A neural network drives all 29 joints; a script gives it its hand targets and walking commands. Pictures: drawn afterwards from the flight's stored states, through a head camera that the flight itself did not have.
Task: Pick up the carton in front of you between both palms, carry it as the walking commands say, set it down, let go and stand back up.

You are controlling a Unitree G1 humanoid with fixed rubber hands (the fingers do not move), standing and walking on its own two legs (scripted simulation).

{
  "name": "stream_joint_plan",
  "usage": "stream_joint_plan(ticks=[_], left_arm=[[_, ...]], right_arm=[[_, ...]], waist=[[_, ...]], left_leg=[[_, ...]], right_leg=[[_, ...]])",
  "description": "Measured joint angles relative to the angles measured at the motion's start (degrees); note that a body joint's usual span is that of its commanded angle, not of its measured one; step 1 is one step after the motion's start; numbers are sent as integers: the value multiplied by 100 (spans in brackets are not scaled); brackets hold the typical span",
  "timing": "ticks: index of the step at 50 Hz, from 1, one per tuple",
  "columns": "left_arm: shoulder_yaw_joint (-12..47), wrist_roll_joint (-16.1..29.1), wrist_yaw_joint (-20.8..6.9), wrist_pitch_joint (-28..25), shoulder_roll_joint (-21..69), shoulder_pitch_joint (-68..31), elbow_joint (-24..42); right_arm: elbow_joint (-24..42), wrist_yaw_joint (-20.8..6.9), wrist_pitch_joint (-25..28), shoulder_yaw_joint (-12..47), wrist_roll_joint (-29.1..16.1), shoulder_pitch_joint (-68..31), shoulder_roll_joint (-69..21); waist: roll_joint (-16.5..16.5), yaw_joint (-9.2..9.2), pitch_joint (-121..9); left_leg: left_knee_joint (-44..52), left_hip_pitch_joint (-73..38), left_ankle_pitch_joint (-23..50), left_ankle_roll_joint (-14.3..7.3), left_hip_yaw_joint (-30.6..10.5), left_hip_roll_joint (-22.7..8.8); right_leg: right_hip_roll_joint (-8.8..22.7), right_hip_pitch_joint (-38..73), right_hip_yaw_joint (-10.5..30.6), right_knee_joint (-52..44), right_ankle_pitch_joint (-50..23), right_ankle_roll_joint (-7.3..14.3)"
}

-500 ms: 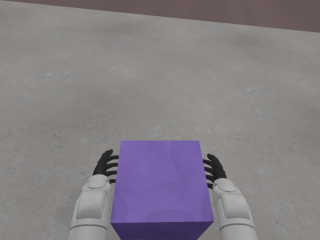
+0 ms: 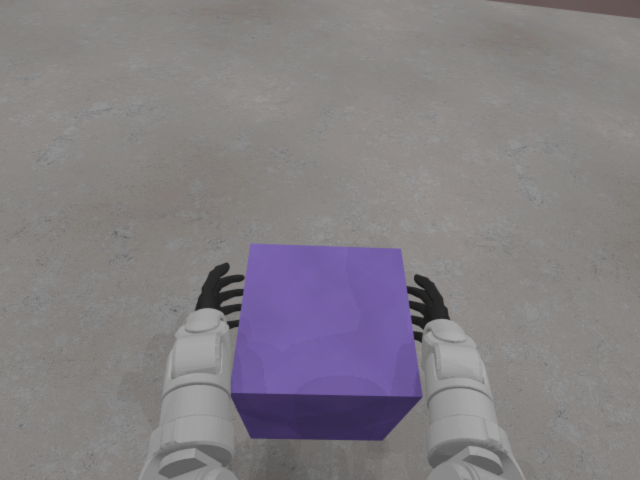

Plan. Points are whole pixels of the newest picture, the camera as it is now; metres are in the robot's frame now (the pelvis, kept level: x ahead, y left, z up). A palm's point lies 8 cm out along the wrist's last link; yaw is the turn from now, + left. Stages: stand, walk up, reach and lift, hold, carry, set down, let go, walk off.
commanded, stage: set down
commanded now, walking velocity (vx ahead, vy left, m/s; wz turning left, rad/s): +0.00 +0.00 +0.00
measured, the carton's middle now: (321, 349) +0.34 +0.00 -0.07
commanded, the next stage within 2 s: none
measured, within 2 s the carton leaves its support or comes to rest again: neither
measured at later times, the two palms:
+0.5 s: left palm (221, 372) +0.35 +0.16 -0.20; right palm (387, 353) +0.40 -0.13 -0.19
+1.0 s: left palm (228, 383) +0.38 +0.17 -0.35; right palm (366, 363) +0.45 -0.12 -0.34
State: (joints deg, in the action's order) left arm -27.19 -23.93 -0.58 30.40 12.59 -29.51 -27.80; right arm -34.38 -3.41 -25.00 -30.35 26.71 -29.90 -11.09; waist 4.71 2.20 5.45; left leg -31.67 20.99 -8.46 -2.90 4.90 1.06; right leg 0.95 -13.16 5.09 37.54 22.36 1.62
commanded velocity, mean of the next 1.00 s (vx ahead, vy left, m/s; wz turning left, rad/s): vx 0.00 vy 0.00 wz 0.00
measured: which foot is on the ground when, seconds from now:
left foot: down 0.00-1.00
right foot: down 0.00-1.00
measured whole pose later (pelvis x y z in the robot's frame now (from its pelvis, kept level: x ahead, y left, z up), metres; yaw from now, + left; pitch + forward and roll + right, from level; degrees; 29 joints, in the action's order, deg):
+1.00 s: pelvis -0.05 -0.03 -0.24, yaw -4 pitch +46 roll -3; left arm -29.5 -11.3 4.2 14.0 4.3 -50.3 -30.6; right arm -46.7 4.6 -11.6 -16.6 8.2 -59.6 3.1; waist 4.2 6.2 -7.4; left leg -90.0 117.2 -19.2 2.1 -3.7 -0.9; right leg -6.7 -108.0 1.3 98.3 36.8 -0.8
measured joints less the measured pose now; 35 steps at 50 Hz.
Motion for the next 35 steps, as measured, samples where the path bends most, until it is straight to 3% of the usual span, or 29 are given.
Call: stream_joint_plan(ticks=[7, 15, 21, 31, 35], left_arm=[[-17, 136, 55, -1121, -153, -272, -236], [437, 839, 282, -2122, -547, -421, -172], [526, 1178, 313, -2185, -807, -613, -149], [-41, 985, 160, -1825, -910, -1277, -524], [-160, 911, 151, -1752, -889, -1508, -566]], right_arm=[[-327, 188, 962, 161, -230, -443, 228], [-359, 598, 1865, 898, -1338, -724, 578], [-398, 849, 1911, 1228, -1852, -1009, 686], [-909, 903, 1552, 826, -1523, -1825, 644], [-960, 894, 1472, 826, -1509, -2022, 745]], waist=[[-118, 38, 152], [-32, 109, -241], [33, 174, -711], [-22, 284, -1252], [-35, 292, -1388]], left_leg=[[-964, 1933, -96, 76, -192, -142], [-2273, 4566, -267, 252, -429, -331], [-3099, 5830, -460, 376, -586, -401], [-4146, 7215, -760, 559, -877, -352], [-4508, 7780, -857, 510, -870, -360]], right_leg=[[-171, -1875, -152, 981, 150, -222], [-402, -4495, -361, 2414, 461, -162], [-506, -5738, -505, 3301, 734, -46], [-630, -7054, -646, 4306, 1067, 36], [-655, -7605, -632, 4660, 1167, 5]])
